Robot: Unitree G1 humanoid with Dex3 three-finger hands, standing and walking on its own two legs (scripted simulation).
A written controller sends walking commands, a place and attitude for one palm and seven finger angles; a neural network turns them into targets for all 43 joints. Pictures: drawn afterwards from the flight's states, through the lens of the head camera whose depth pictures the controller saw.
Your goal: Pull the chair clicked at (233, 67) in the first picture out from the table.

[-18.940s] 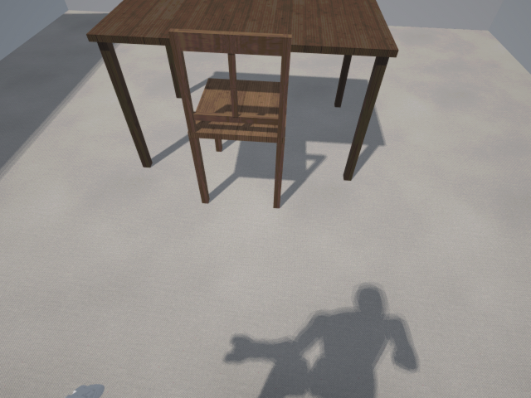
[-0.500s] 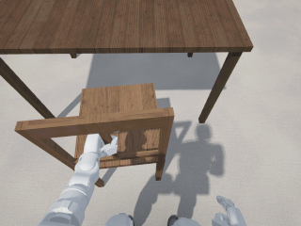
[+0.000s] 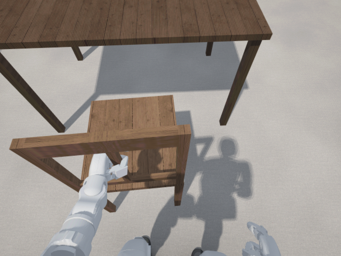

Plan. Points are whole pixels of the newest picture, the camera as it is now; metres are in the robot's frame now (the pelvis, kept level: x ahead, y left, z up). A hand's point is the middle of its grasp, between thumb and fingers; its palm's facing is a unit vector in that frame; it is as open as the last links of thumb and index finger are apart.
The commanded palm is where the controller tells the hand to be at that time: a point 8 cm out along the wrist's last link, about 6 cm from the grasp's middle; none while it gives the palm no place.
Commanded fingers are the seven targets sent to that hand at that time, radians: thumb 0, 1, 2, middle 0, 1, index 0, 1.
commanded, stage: step backward, pulling the chair out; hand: left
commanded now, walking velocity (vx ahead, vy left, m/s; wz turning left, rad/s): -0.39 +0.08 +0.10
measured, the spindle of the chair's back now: (120, 165) +0.35 +0.17 -0.12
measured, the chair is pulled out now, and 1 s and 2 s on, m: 0.29 0.58 0.67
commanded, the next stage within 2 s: stop walking, hand still on the chair in 0.92 s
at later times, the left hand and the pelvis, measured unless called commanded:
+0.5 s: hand (122, 222) +0.19 +0.13 -0.06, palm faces +0.04 -0.98 -0.17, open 5.3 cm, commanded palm +0.17 +0.18 -0.06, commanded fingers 0.00 0.90 0.90 -0.50 -1.45 -0.50 -1.45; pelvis -0.12 -0.02 +0.00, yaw +2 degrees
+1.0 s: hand out of the picture +0.04 +0.11 -0.06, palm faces +0.00 -0.99 -0.14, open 5.3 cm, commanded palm +0.03 +0.16 -0.06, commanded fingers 0.00 0.90 0.90 -0.50 -1.45 -0.50 -1.45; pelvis -0.26 -0.01 +0.00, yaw +5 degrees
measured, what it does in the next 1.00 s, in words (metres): walks backwards: left foot, then right foot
